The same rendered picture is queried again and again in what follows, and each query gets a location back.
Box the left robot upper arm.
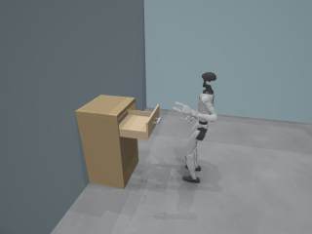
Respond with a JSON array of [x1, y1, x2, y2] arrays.
[[201, 95, 217, 122]]

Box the handle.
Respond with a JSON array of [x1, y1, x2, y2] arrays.
[[153, 117, 162, 125]]

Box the robot left forearm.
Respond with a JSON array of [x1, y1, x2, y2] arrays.
[[189, 109, 217, 122]]

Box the right robot hand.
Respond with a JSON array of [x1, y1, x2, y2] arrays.
[[185, 115, 196, 123]]

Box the humanoid robot head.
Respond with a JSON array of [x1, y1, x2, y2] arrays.
[[202, 72, 216, 95]]

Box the drawer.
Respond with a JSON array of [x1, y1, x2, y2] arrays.
[[118, 104, 160, 140]]

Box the cabinet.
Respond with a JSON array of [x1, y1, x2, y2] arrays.
[[75, 95, 138, 189]]

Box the right robot foot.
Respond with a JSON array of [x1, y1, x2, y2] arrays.
[[185, 165, 201, 172]]

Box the left robot hand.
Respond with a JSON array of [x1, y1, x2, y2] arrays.
[[173, 101, 192, 115]]

